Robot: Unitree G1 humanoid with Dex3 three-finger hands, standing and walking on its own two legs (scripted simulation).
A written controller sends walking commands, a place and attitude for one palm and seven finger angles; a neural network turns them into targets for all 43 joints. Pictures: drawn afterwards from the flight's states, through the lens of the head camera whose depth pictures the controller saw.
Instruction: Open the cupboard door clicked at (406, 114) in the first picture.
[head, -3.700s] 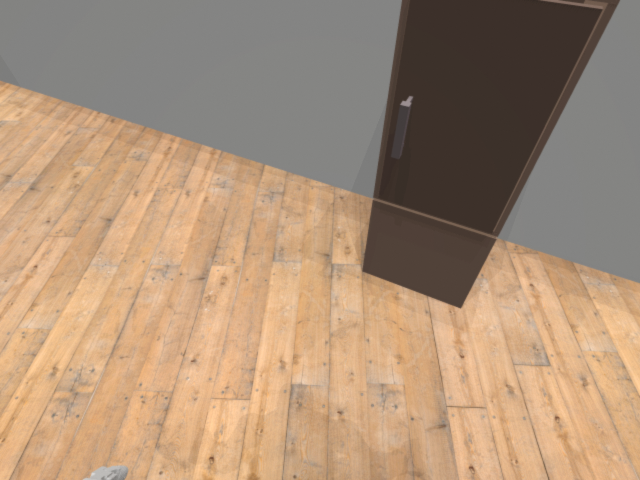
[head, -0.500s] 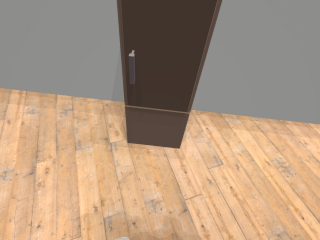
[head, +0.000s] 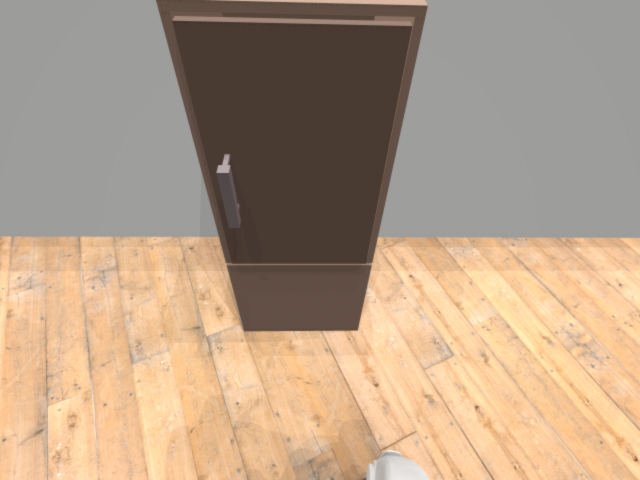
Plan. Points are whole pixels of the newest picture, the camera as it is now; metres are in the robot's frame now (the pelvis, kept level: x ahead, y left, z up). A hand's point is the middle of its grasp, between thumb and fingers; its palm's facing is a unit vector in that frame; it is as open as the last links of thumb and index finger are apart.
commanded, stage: come to a stop and stand still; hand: left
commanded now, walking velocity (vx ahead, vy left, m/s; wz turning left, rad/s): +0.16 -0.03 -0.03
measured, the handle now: (230, 191) +0.65 +0.19 -0.07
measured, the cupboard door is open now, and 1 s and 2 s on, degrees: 0 0 0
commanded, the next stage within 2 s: look again from close up in 1.90 s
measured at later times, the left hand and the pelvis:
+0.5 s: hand out of the picture +0.16 +0.19 -0.19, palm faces +0.07 -0.98 -0.20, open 7.3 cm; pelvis +0.08 +0.01 -0.02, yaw +2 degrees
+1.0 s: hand out of the picture +0.07 +0.18 -0.18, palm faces +0.00 -0.98 -0.21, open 7.4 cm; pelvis +0.06 -0.01 +0.00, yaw -1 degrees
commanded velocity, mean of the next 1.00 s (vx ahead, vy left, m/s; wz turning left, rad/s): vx -0.09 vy -0.02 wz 0.00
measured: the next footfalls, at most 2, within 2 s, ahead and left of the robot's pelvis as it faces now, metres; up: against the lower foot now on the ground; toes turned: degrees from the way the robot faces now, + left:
right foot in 0.10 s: +0.18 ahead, -0.13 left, +0.00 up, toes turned -8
left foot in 0.50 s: +0.14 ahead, +0.12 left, +0.00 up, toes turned +5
